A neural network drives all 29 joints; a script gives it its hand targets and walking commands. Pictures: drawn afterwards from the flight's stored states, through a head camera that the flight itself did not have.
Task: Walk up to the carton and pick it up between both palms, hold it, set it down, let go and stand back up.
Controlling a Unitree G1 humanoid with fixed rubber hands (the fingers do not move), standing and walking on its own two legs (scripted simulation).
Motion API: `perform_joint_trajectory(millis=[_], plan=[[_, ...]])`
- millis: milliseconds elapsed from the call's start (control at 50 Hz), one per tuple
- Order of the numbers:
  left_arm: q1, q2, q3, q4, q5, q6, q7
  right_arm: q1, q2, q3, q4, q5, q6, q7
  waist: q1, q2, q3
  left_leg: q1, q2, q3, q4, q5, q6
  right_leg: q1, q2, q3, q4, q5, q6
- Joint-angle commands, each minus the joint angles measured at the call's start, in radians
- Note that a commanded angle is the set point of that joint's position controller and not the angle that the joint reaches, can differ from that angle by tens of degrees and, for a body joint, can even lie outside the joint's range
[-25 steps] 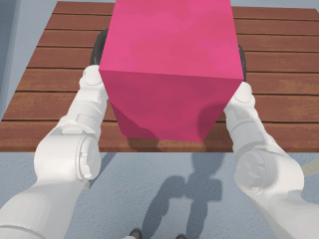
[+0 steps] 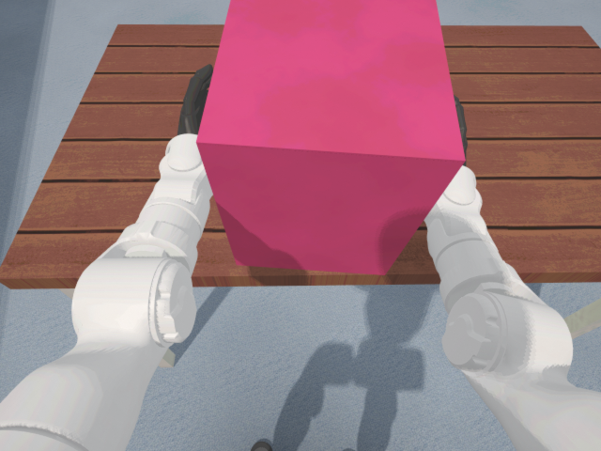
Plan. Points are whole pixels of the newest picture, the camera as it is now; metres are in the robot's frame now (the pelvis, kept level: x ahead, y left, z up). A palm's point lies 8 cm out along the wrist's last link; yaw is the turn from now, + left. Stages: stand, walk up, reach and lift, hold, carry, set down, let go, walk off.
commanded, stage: reach and lift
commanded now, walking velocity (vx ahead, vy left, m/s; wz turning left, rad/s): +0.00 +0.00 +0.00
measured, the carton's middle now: (321, 129) +0.52 +0.02 +0.12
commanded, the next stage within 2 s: none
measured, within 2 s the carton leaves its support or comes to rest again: neither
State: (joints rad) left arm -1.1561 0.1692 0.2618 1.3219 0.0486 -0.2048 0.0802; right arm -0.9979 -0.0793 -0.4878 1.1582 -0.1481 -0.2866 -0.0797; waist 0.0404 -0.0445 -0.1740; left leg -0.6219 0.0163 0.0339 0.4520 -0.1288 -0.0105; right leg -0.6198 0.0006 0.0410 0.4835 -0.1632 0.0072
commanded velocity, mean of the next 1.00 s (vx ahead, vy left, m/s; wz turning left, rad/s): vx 0.00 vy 0.00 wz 0.00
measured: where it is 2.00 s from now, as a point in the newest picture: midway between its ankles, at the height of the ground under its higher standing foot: outside the picture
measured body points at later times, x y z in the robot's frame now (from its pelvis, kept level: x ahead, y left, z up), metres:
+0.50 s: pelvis -0.01 +0.00 +0.00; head +0.01 +0.01 +0.45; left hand +0.46 +0.18 +0.18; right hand +0.46 -0.14 +0.17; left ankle +0.04 +0.12 -0.73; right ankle +0.03 -0.13 -0.73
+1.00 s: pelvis -0.02 +0.00 +0.00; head -0.06 +0.01 +0.45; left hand +0.41 +0.19 +0.23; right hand +0.43 -0.13 +0.24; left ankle +0.04 +0.12 -0.73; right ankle +0.03 -0.13 -0.73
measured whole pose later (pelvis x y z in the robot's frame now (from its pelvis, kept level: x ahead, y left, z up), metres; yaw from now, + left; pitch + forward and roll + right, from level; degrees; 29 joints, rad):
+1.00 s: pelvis -0.02 +0.00 +0.00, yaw +0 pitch +6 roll +0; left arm -1.13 0.19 0.23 1.12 0.05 0.31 0.10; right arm -1.14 -0.13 -0.35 1.17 -0.07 0.19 -0.10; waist 0.04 -0.05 -0.21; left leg -0.42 0.02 0.03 0.44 -0.12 -0.01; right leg -0.42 0.00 0.04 0.48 -0.16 0.01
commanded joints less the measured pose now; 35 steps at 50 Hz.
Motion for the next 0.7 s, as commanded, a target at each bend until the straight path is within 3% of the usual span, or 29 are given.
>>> perform_joint_trajectory(millis=[0, 260, 360, 580, 680], plan=[[-0.668, -0.625, -0.249, -0.225, 0.026, -0.028, -0.130, -0.770, 0.485, 0.385, -0.120, -0.071, -0.057, 0.178, 0.018, 0.044, -0.921, 0.476, 0.004, 0.065, -0.035, 0.291, -0.018, 0.451, 0.052, -0.133, -0.082, 0.374, 0.013], [-0.703, -0.678, -0.346, -0.314, -0.084, 0.102, -0.130, -0.875, 0.541, 0.481, -0.235, 0.092, 0.061, 0.161, 0.002, 0.049, -0.994, 0.490, -0.015, 0.024, 0.006, 0.333, -0.023, 0.545, 0.065, -0.097, -0.048, 0.492, 0.012], [-0.744, -0.676, -0.339, -0.335, -0.103, 0.160, -0.138, -0.929, 0.561, 0.489, -0.258, 0.152, 0.125, 0.143, -0.009, 0.051, -0.955, 0.466, -0.029, 0.011, -0.005, 0.281, -0.016, 0.602, 0.058, -0.074, -0.050, 0.496, 0.013], [-0.834, -0.624, -0.245, -0.402, -0.087, 0.317, -0.145, -1.016, 0.571, 0.424, -0.230, 0.212, 0.296, 0.111, -0.033, 0.039, -0.787, 0.450, -0.047, 0.005, -0.077, 0.121, 0.002, 0.661, 0.045, -0.041, -0.095, 0.361, 0.014], [-0.889, -0.618, -0.214, -0.404, -0.067, 0.370, -0.151, -1.043, 0.575, 0.368, -0.181, 0.202, 0.356, 0.108, -0.050, 0.048, -0.655, 0.455, -0.045, 0.002, -0.117, 0.035, 0.005, 0.623, 0.045, -0.041, -0.127, 0.213, 0.008]])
